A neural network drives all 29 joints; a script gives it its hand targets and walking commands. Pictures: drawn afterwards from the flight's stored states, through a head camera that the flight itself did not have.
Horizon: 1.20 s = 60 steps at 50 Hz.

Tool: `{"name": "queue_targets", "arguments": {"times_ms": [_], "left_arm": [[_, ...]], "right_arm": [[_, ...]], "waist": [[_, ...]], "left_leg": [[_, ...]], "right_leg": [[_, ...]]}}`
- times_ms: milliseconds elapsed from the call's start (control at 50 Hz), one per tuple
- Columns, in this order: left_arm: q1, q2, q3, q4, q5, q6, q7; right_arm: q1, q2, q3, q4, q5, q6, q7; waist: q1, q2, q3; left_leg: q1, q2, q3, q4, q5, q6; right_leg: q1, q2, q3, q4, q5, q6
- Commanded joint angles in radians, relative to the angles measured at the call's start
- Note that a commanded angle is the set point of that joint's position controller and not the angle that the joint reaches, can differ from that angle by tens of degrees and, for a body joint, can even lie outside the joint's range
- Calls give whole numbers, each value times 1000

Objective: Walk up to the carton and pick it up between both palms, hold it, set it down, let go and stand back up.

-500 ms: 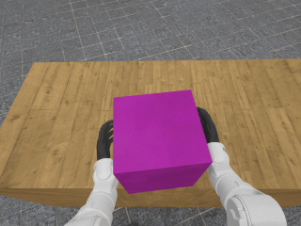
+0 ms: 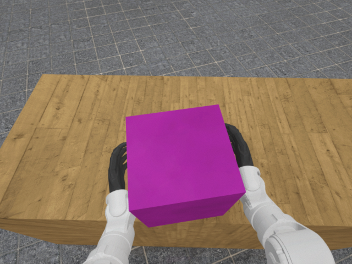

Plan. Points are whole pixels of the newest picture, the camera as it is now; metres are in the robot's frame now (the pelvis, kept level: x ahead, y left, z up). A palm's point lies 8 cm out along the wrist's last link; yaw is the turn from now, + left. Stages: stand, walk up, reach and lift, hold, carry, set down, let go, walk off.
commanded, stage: reach and lift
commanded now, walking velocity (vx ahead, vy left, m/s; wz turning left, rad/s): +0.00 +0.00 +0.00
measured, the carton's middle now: (180, 172) +0.35 +0.03 -0.03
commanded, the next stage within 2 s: none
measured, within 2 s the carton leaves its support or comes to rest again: neither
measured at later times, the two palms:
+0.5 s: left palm (117, 169) +0.33 +0.17 +0.03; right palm (253, 157) +0.36 -0.13 +0.05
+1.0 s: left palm (107, 137) +0.35 +0.17 +0.12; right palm (267, 133) +0.36 -0.13 +0.13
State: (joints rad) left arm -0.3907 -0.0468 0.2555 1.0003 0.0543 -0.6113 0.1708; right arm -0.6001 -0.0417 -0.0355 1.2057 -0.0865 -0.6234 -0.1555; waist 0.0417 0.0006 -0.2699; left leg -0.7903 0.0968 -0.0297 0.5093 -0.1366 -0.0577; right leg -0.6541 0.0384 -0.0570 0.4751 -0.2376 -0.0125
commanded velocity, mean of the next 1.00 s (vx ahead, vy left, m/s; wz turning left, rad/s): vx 0.00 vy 0.00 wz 0.00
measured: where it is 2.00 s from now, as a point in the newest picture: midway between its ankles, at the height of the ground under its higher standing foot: outside the picture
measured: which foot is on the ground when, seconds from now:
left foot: down 0.00-1.00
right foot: down 0.00-1.00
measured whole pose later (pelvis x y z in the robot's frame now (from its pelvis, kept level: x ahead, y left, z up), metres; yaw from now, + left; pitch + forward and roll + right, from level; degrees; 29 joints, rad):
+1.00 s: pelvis -0.01 +0.00 +0.02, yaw +2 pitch +1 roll -1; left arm -0.44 -0.01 0.20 0.41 0.19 0.22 0.07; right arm -0.52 -0.05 0.03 0.66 0.13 0.04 -0.22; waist -0.02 -0.07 -0.07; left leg -0.24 0.07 -0.02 0.31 -0.09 -0.06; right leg -0.10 0.02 -0.06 0.28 -0.19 -0.01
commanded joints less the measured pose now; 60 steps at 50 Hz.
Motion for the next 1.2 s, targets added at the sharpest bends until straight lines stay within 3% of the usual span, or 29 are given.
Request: {"name": "queue_targets", "arguments": {"times_ms": [0,60,80,100,120,160,180,220,300,360,380,400,520,580,700,760,820,900,920,1000,1040,1140,1180], "left_arm": [[-651,-694,-473,-239,147,-56,-143],[-690,-695,-481,-240,147,-40,-147],[-675,-689,-469,-219,161,-33,-150],[-662,-668,-461,-210,165,-25,-156],[-653,-665,-455,-203,171,-19,-157],[-658,-676,-464,-243,167,-7,-156],[-668,-676,-468,-224,164,0,-156],[-686,-674,-458,-221,177,15,-159],[-677,-637,-427,-210,184,58,-162],[-677,-649,-434,-219,172,89,-168],[-692,-651,-434,-212,173,97,-170],[-694,-659,-447,-259,172,104,-168],[-699,-699,-528,-371,121,177,-165],[-725,-694,-573,-445,85,242,-165],[-724,-687,-622,-575,69,424,-172],[-724,-649,-596,-619,69,536,-185],[-682,-624,-561,-696,84,652,-208],[-639,-600,-523,-763,101,787,-251],[-655,-607,-530,-804,104,811,-263],[-636,-616,-553,-895,91,880,-282],[-660,-584,-563,-910,94,910,-290],[-625,-568,-561,-939,105,981,-305],[-631,-554,-569,-950,96,997,-306]], "right_arm": [[-407,732,364,-157,-155,-55,125],[-422,734,371,-189,-162,-54,125],[-426,725,367,-183,-166,-50,124],[-404,720,359,-179,-163,-43,119],[-399,723,345,-156,-166,-32,117],[-425,730,371,-206,-148,-31,119],[-420,721,362,-187,-150,-29,119],[-433,701,348,-181,-148,-20,118],[-457,691,348,-224,-117,13,120],[-472,685,371,-282,-97,34,114],[-467,692,354,-288,-102,47,113],[-462,702,380,-305,-95,62,115],[-464,737,449,-468,-25,155,100],[-454,736,471,-532,27,228,93],[-474,739,527,-663,122,392,73],[-508,716,529,-732,161,478,60],[-512,685,519,-770,194,551,50],[-546,631,467,-843,213,606,37],[-551,619,464,-860,213,617,34],[-568,614,470,-955,246,646,37],[-563,604,461,-960,240,666,39],[-570,585,455,-1004,245,705,41],[-597,577,455,-1042,257,711,47]], "waist": [[-19,42,-605],[-32,40,-555],[-15,26,-529],[-24,33,-509],[-12,33,-486],[0,48,-513],[-14,52,-512],[-13,53,-457],[11,33,-412],[19,24,-420],[8,21,-423],[17,15,-441],[-16,8,-479],[-38,-2,-456],[-47,9,-348],[-34,-20,-289],[-35,-11,-198],[-55,13,-136],[-75,11,-147],[-94,20,-179],[-106,27,-172],[-120,46,-144],[-108,40,-146]], "left_leg": [[536,-94,47,36,359,-1],[545,-94,43,22,308,2],[535,-91,45,10,285,11],[541,-93,52,3,264,11],[536,-94,57,-10,260,13],[565,-93,55,-2,293,12],[566,-93,57,-10,275,6],[571,-91,57,-28,257,9],[587,-88,64,-50,220,17],[614,-90,76,-61,230,19],[604,-90,71,-72,217,25],[624,-89,65,-66,235,23],[708,-100,37,-71,317,18],[738,-96,26,-85,312,20],[795,-104,19,-121,309,21],[798,-105,11,-144,275,40],[827,-115,21,-155,274,37],[857,-117,36,-166,265,29],[872,-116,29,-175,264,27],[903,-124,34,-161,307,17],[897,-129,36,-162,264,17],[917,-132,53,-182,226,19],[925,-125,51,-184,227,18]], "right_leg": [[210,45,-2,-22,468,60],[190,35,-1,-33,393,57],[186,37,0,-38,375,59],[195,33,4,-43,357,58],[200,39,3,-48,348,59],[221,35,10,-45,370,52],[221,34,11,-57,351,50],[215,32,10,-69,311,50],[226,29,20,-88,258,49],[254,27,28,-111,251,47],[265,27,26,-114,251,51],[282,28,26,-113,276,48],[348,27,31,-134,366,49],[369,30,32,-156,354,48],[428,17,41,-203,327,46],[469,4,43,-216,327,57],[501,0,36,-231,330,63],[540,-1,20,-240,330,69],[556,0,17,-239,339,69],[587,5,5,-221,410,76],[574,-1,8,-216,400,80],[566,-5,-12,-226,344,78],[569,2,-16,-223,324,72]]}}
